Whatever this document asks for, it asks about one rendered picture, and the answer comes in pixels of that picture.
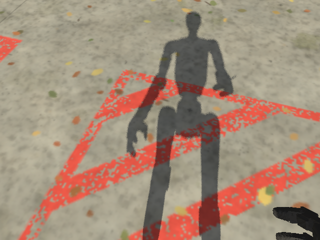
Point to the right robot hand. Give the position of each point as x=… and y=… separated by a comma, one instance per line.
x=303, y=217

